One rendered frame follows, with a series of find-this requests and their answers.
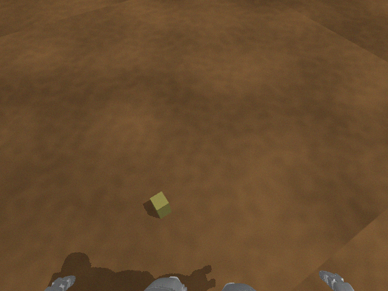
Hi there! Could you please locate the left robot hand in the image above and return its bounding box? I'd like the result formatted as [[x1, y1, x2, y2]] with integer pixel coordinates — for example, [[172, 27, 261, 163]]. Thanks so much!
[[44, 275, 76, 291]]

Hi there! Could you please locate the carton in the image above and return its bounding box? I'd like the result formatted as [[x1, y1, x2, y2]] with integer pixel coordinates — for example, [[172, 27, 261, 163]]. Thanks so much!
[[150, 192, 172, 218]]

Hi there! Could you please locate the right robot hand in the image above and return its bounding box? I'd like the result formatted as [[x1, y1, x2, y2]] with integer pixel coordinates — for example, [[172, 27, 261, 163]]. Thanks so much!
[[319, 270, 354, 291]]

